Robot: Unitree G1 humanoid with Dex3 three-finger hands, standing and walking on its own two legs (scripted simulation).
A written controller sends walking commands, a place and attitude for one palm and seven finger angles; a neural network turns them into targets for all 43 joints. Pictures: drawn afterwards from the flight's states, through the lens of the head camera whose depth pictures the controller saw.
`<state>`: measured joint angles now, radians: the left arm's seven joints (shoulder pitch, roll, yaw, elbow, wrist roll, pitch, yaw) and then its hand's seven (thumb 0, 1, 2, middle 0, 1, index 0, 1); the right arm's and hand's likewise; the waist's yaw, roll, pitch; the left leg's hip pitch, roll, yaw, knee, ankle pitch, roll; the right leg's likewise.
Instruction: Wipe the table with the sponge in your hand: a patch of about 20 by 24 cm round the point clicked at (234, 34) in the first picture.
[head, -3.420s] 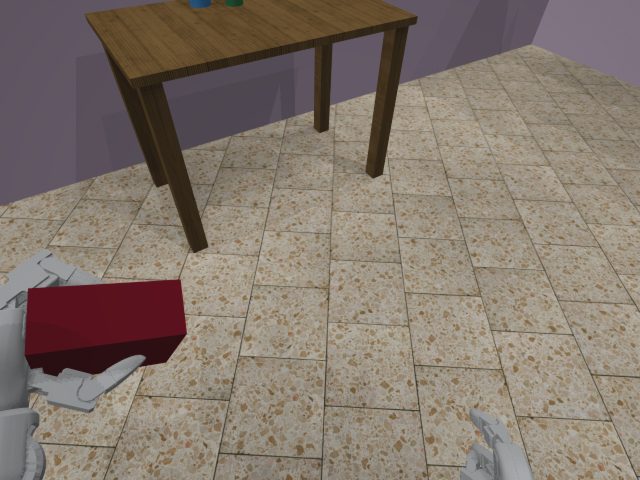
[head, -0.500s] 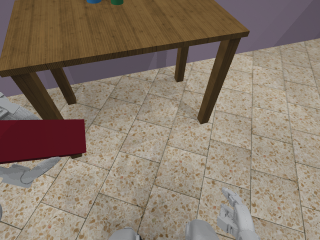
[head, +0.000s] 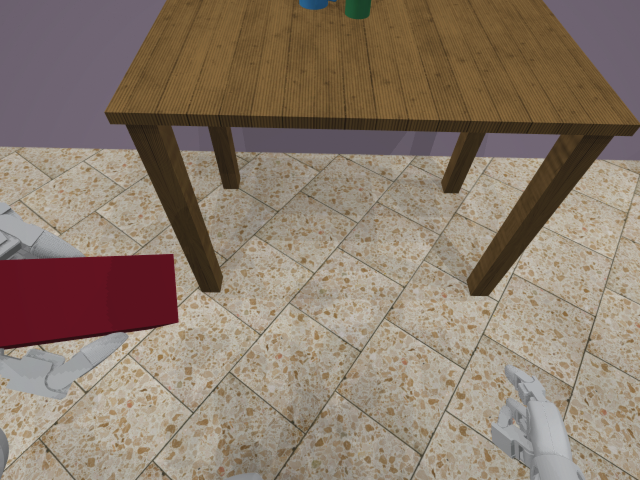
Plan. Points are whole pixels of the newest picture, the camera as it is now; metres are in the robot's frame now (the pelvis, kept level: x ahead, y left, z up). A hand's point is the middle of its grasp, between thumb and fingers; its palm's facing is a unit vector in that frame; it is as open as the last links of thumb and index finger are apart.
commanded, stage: walk to a spot facing it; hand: left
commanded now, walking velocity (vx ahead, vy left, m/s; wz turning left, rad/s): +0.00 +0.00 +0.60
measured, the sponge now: (109, 300) +0.24 +0.19 +0.18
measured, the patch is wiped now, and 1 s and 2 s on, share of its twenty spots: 0.00 0.00 0.00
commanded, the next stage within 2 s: none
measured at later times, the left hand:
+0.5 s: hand out of the picture +0.11 +0.21 +0.18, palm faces +0.65 -0.63 -0.41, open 9.6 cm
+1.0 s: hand out of the picture -0.06 +0.23 +0.20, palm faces +0.84 -0.43 -0.33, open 9.7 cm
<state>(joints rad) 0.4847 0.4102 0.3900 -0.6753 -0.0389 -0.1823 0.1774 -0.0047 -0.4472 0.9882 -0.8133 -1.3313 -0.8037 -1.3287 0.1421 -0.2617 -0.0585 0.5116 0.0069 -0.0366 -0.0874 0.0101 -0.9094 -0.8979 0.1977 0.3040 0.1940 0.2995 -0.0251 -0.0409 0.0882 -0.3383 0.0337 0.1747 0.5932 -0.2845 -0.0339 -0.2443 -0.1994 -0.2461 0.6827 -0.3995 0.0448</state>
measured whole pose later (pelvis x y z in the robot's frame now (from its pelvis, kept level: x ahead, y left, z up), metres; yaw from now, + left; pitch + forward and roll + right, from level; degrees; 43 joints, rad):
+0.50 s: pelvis -0.02 -0.08 +0.01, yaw +18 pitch -2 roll +1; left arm 0.42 0.31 0.32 -0.44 -0.04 -0.10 0.14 -0.01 -0.45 0.99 -0.81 -1.34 -0.80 -1.33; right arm 0.19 -0.21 0.00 0.66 0.01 -0.07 -0.06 0.01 -0.91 -0.90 0.20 0.30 0.20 0.30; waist 0.03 0.06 0.05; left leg -0.53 -0.01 -0.03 1.13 -0.39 -0.06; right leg -0.26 -0.06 -0.15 0.57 -0.27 -0.04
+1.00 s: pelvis -0.08 -0.09 +0.01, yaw +36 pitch -2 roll -2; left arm 0.44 0.35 0.35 -0.54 -0.01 -0.18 0.15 -0.01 -0.45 1.00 -0.80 -1.34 -0.79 -1.34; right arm 0.26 -0.12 0.02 0.63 0.01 -0.11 -0.04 0.01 -0.91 -0.90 0.20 0.30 0.20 0.30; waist 0.01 -0.02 0.01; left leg -0.21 0.05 -0.03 0.52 -0.28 0.00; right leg -0.56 -0.10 -0.10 1.13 -0.38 0.06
